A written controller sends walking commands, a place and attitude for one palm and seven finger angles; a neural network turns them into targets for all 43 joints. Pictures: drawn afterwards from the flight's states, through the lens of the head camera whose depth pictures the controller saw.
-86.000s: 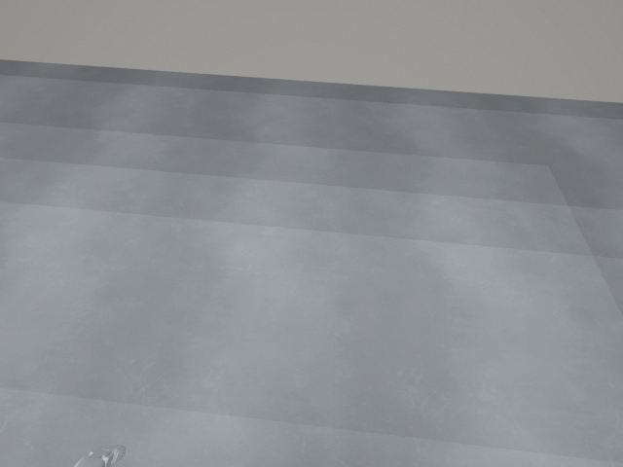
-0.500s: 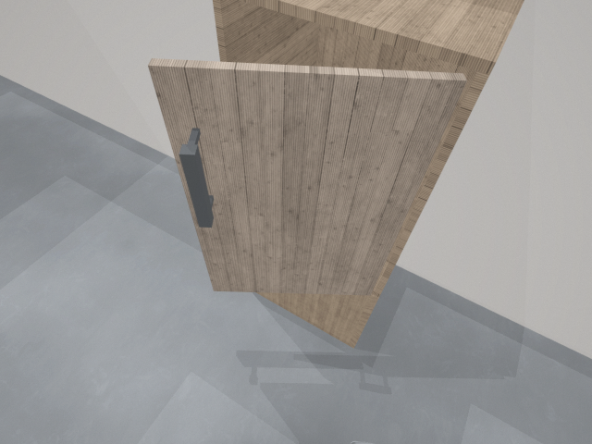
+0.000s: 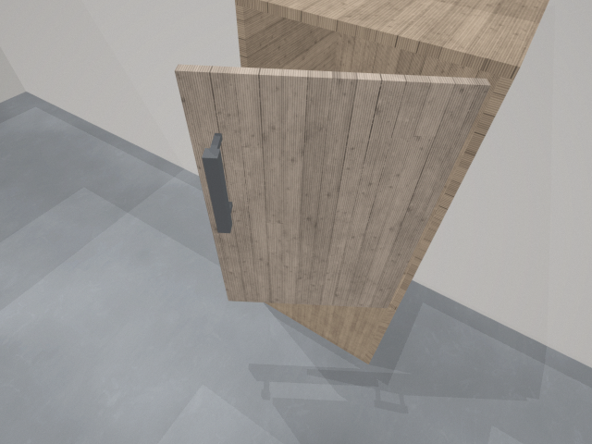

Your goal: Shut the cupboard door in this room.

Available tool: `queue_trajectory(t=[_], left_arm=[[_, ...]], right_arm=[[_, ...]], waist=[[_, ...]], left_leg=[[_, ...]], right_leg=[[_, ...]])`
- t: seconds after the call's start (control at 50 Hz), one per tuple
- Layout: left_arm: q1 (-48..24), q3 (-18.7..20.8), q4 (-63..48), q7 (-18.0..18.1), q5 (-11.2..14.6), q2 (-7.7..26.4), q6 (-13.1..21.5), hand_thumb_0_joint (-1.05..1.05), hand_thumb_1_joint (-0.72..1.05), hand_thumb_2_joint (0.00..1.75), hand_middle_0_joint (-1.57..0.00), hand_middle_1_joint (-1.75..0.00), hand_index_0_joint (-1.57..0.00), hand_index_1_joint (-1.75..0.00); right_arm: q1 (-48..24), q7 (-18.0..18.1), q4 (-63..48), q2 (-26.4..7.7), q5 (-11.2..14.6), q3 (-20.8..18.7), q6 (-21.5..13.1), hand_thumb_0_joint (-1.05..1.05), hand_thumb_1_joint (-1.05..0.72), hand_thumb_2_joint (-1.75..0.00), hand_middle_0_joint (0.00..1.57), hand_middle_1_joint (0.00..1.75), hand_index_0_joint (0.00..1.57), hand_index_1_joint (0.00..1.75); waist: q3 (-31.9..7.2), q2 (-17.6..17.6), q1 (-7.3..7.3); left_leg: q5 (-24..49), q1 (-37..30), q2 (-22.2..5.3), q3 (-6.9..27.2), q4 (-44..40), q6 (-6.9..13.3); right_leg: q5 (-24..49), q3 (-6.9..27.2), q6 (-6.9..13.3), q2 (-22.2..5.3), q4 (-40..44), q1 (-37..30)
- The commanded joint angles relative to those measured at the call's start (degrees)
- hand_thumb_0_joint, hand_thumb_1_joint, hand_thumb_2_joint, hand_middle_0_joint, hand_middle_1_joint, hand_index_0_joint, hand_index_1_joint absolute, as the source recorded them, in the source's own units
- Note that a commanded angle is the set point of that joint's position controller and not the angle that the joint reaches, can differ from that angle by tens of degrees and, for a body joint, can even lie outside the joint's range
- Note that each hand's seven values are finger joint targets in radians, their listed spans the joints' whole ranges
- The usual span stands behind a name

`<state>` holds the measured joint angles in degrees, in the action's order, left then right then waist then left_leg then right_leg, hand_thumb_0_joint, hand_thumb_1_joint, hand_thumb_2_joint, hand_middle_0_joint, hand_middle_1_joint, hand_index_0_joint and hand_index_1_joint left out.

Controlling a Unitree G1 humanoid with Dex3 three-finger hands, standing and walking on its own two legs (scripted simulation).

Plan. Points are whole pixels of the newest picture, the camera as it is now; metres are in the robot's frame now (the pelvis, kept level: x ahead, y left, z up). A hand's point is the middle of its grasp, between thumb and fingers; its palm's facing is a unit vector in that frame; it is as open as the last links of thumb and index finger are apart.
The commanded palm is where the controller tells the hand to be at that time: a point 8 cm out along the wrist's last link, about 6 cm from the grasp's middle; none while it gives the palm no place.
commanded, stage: come to a stop and stand still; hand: left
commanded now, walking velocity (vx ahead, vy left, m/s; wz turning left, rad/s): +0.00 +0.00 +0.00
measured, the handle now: (221, 185) +0.46 +0.15 +0.09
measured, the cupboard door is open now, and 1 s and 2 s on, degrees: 30 30 30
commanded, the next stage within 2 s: look again from close up in 0.48 s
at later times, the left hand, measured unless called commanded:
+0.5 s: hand out of the picture -0.02 +0.21 -0.16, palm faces +0.00 -0.98 -0.21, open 7.4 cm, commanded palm none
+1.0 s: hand out of the picture -0.03 +0.17 -0.15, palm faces +0.01 -0.98 -0.18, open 7.4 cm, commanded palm none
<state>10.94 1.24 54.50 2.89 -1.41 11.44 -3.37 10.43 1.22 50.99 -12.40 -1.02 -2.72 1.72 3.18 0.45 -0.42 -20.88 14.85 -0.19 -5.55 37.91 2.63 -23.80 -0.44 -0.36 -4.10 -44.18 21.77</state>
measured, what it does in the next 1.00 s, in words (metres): stands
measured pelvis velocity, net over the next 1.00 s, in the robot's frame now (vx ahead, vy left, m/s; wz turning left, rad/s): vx -0.02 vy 0.01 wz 0.00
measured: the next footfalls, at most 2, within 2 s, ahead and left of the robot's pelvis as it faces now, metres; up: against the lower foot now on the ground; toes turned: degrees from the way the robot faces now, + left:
none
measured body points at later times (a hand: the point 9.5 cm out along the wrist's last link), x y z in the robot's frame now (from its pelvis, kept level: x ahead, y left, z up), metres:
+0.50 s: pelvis -0.04 +0.04 +0.01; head -0.04 +0.03 +0.46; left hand -0.02 +0.26 -0.14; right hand -0.05 -0.20 -0.14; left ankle +0.00 +0.09 -0.72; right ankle +0.02 -0.11 -0.72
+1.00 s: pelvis -0.02 +0.01 +0.02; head -0.02 +0.01 +0.47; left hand -0.03 +0.23 -0.14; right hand -0.01 -0.21 -0.14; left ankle +0.00 +0.09 -0.72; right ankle +0.02 -0.11 -0.72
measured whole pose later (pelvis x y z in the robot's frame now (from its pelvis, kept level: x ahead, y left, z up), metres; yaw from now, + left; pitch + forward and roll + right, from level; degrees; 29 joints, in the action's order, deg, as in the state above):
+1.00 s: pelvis -0.02 +0.01 +0.02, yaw +0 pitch -2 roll +1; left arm 18.6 -1.1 61.9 1.6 -1.4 7.3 0.2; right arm 16.4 1.1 61.3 -9.2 -0.3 -0.3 -0.8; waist 0.9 -0.4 0.0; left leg -11.6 11.1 2.2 -6.5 23.9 3.7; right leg -9.7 1.5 -0.3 -0.5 -26.0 14.8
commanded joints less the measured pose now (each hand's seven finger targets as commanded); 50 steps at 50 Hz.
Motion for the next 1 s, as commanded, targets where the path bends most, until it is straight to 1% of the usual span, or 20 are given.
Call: queue_trajectory(t=[0.0, 0.04, 0.06, 0.08, 0.1, 0.12, 0.14, 0.16, 0.18, 0.22, 0.24, 0.26, 0.3, 0.34, 0.44, 0.48, 0.56, 0.6, 0.82, 0.98], left_arm=[[3.4, 1.1, -5.1, -0.4, 0.5, 3.4, 1.0, 0.00, 0.90, 0.90, -0.20, -0.30, -0.20, -0.30], [7.1, 1.0, -4.8, -0.8, 0.2, 3.6, 1.7, 0.00, 0.90, 0.90, -0.20, -0.30, -0.20, -0.30], [7.2, 0.9, -5.0, -0.8, -0.2, 4.9, 2.3, 0.00, 0.90, 0.90, -0.20, -0.30, -0.20, -0.30], [5.9, 0.8, -5.6, -0.7, -0.2, 6.8, 2.9, 0.00, 0.90, 0.90, -0.20, -0.30, -0.20, -0.30], [4.8, 0.8, -6.3, -0.9, -0.3, 8.8, 3.0, 0.00, 0.90, 0.90, -0.20, -0.30, -0.20, -0.30], [3.2, 1.0, -7.0, -0.8, -0.2, 9.3, 3.1, 0.00, 0.90, 0.90, -0.20, -0.30, -0.20, -0.30], [2.0, 1.1, -7.5, -0.6, -0.1, 9.0, 3.0, 0.00, 0.90, 0.90, -0.20, -0.30, -0.20, -0.30], [1.5, 1.2, -7.8, -0.5, -0.1, 8.4, 2.8, 0.00, 0.90, 0.90, -0.20, -0.30, -0.20, -0.30], [1.3, 1.0, -7.9, -0.4, -0.1, 8.0, 2.8, 0.00, 0.90, 0.90, -0.20, -0.30, -0.20, -0.30], [3.9, 0.9, -7.5, -0.5, 0.0, 5.8, 2.5, 0.00, 0.90, 0.90, -0.20, -0.30, -0.20, -0.30], [5.7, 0.9, -6.8, -0.5, 0.0, 5.1, 2.4, 0.00, 0.90, 0.90, -0.20, -0.30, -0.20, -0.30], [7.5, 0.8, -5.7, -0.6, -0.1, 4.5, 2.3, 0.00, 0.90, 0.90, -0.20, -0.30, -0.20, -0.30], [9.4, 0.6, -4.4, -0.8, -0.3, 3.8, 2.4, 0.00, 0.90, 0.90, -0.20, -0.30, -0.20, -0.30], [9.6, 0.3, -3.2, -0.9, -0.1, 3.6, 2.7, 0.00, 0.90, 0.90, -0.20, -0.30, -0.20, -0.30], [9.6, -0.1, -0.7, -1.0, -0.1, 3.1, 2.9, 0.00, 0.90, 0.90, -0.20, -0.30, -0.20, -0.30], [9.6, -0.2, 0.1, -0.9, -0.1, 3.0, 3.1, 0.00, 0.90, 0.90, -0.20, -0.30, -0.20, -0.30], [10.1, -0.5, 2.0, -0.9, 0.0, 2.5, 3.4, 0.00, 0.90, 0.90, -0.20, -0.30, -0.20, -0.30], [10.0, -0.6, 2.6, -0.8, 0.0, 2.2, 3.6, 0.00, 0.90, 0.90, -0.20, -0.30, -0.20, -0.30], [10.2, -1.0, 4.3, -0.7, 0.1, 1.5, 4.3, 0.00, 0.90, 0.90, -0.20, -0.30, -0.20, -0.30], [9.6, -1.1, 5.0, -0.6, 0.4, 1.9, 4.8, 0.00, 0.90, 0.90, -0.20, -0.30, -0.20, -0.30]], right_arm=[[-2.1, 0.1, -6.7, -6.8, -1.0, -1.1, -0.9, 0.00, -0.90, -0.90, 0.20, 0.30, 0.20, 0.30], [-1.3, -0.1, -7.2, -6.7, -0.4, -0.9, -1.1, 0.00, -0.90, -0.90, 0.20, 0.30, 0.20, 0.30], [-0.1, -0.2, -7.2, -5.4, 0.0, -0.7, -1.1, 0.00, -0.90, -0.90, 0.20, 0.30, 0.20, 0.30], [2.2, -0.2, -6.8, -3.9, 0.4, -0.4, -0.8, 0.00, -0.90, -0.90, 0.20, 0.30, 0.20, 0.30], [4.6, -0.5, -6.4, -3.4, 0.4, -0.5, -0.7, 0.00, -0.90, -0.90, 0.20, 0.30, 0.20, 0.30], [5.8, -0.6, -5.4, -3.7, 0.1, -0.6, -0.4, 0.00, -0.90, -0.90, 0.20, 0.30, 0.20, 0.30], [7.2, -0.7, -4.5, -3.8, 0.1, -0.8, -0.4, 0.00, -0.90, -0.90, 0.20, 0.30, 0.20, 0.30], [8.9, -0.7, -3.7, -3.8, 0.0, -0.8, -0.5, 0.00, -0.90, -0.90, 0.20, 0.30, 0.20, 0.30], [9.6, -0.7, -3.1, -3.5, -0.1, -0.7, -0.9, 0.00, -0.90, -0.90, 0.20, 0.30, 0.20, 0.30], [8.3, -0.7, -3.1, -4.4, -0.5, -0.7, -1.9, 0.00, -0.90, -0.90, 0.20, 0.30, 0.20, 0.30], [7.0, -0.6, -3.2, -5.2, -0.5, -0.7, -2.3, 0.00, -0.90, -0.90, 0.20, 0.30, 0.20, 0.30], [5.3, -0.5, -3.2, -5.7, -0.3, -0.7, -2.5, 0.00, -0.90, -0.90, 0.20, 0.30, 0.20, 0.30], [4.6, -0.4, -2.4, -5.2, -0.2, -0.3, -2.8, 0.00, -0.90, -0.90, 0.20, 0.30, 0.20, 0.30], [5.6, -0.3, -1.1, -4.9, 0.0, -0.1, -2.9, 0.00, -0.90, -0.90, 0.20, 0.30, 0.20, 0.30], [7.4, -0.2, 2.1, -5.0, 0.1, 0.1, -2.7, 0.00, -0.90, -0.90, 0.20, 0.30, 0.20, 0.30], [8.1, -0.1, 3.1, -4.6, 0.1, 0.3, -2.7, 0.00, -0.90, -0.90, 0.20, 0.30, 0.20, 0.30], [8.9, -0.1, 4.7, -4.2, 0.2, 0.5, -2.8, 0.00, -0.90, -0.90, 0.20, 0.30, 0.20, 0.30], [9.1, 0.0, 5.3, -4.0, 0.3, 0.7, -2.9, 0.00, -0.90, -0.90, 0.20, 0.30, 0.20, 0.30], [9.3, 0.1, 7.4, -2.4, 0.5, 1.0, -3.1, 0.00, -0.90, -0.90, 0.20, 0.30, 0.20, 0.30], [9.0, 0.2, 8.7, -1.6, 0.6, 1.5, -3.6, 0.00, -0.90, -0.90, 0.20, 0.30, 0.20, 0.30]], waist=[[1.5, -9.1, -1.34], [-0.4, -2.3, -2.37], [-0.1, 2.6, -1.46], [0.5, 4.6, 0.43], [-0.5, 3.5, 2.33], [-0.9, 9.8, 3.02], [0.0, 12.8, 3.50], [0.1, 12.1, 3.90], [0.8, 8.8, 4.11], [1.5, -0.6, 2.36], [1.5, -3.6, 1.13], [1.2, -4.0, -0.17], [0.0, -2.9, -1.15], [-1.1, -2.9, -0.74], [0.9, -2.6, -0.34], [1.3, -0.9, -0.20], [1.4, -1.6, 0.20], [1.6, -0.3, 0.34], [2.0, 0.6, 1.09], [-0.1, 0.8, 1.07]], left_leg=[[30.2, 6.1, -12.9, 9.6, -13.4, 6.1], [11.2, 7.5, -11.0, 10.2, -12.6, 3.8], [1.8, 7.6, -7.4, 9.1, -11.0, 1.5], [-4.5, 6.3, -3.2, 6.3, -9.3, -0.2], [-6.4, 1.9, -0.5, 5.8, -8.9, -0.9], [-3.9, -1.0, -0.3, 4.5, -6.6, -1.0], [-2.3, -2.9, -0.3, 4.2, -5.6, -0.9], [-1.5, -4.5, -0.6, 4.4, -6.1, -0.8], [-1.5, -4.5, -1.7, 5.5, -9.7, -0.5], [-7.6, 2.2, -6.4, 12.2, -19.8, 0.8], [-10.1, 6.3, -9.1, 15.2, -24.1, 1.5], [-10.9, 8.5, -10.2, 15.9, -25.5, 2.2], [-8.9, 8.3, -9.2, 14.4, -25.0, 2.2], [-8.1, 5.7, -8.4, 13.5, -24.9, 1.5], [-10.4, 5.6, -8.2, 13.6, -26.5, 0.9], [-9.5, 5.3, -8.1, 13.5, -26.4, 0.9], [-8.5, 4.1, -7.3, 12.5, -26.1, 0.5], [-6.9, 3.6, -7.2, 12.2, -25.7, 0.4], [-2.1, 0.4, -6.1, 10.1, -23.5, -0.1], [5.4, -2.5, -5.7, 8.0, -21.3, -0.5]], right_leg=[[-1.2, -0.5, 1.1, 2.9, -4.1, -1.1], [6.6, -0.2, 1.3, 2.8, 8.2, -6.9], [8.9, 5.2, 2.6, 1.0, 15.1, -6.3], [7.5, 11.9, 5.4, -4.1, 19.7, -3.0], [-2.3, 16.0, 7.3, -5.9, 22.1, 2.8], [-8.6, 15.6, 7.0, -5.3, 23.9, 5.6], [-11.2, 14.8, 6.7, -5.3, 25.1, 8.1], [-11.7, 13.7, 6.3, -4.9, 24.9, 10.0], [-9.7, 11.2, 5.6, -3.4, 22.8, 9.9], [-1.9, 6.1, 3.0, 1.3, 16.3, 4.2], [3.6, 3.2, 2.3, 2.7, 12.5, -0.6], [5.9, 2.1, 2.1, 2.9, 10.7, -3.5], [8.0, 2.5, 2.3, 2.4, 12.2, -6.1], [8.4, 3.5, 2.7, 1.9, 14.5, -6.0], [7.6, 4.0, 2.8, 1.6, 16.6, -5.9], [8.2, 4.4, 2.9, 1.4, 17.4, -6.1], [8.0, 5.5, 2.8, 0.9, 19.2, -5.8], [9.1, 5.7, 2.7, 0.6, 19.7, -5.9], [9.8, 7.0, 2.6, -0.3, 22.5, -4.3], [13.7, 7.8, 2.7, -1.0, 23.5, -6.4]])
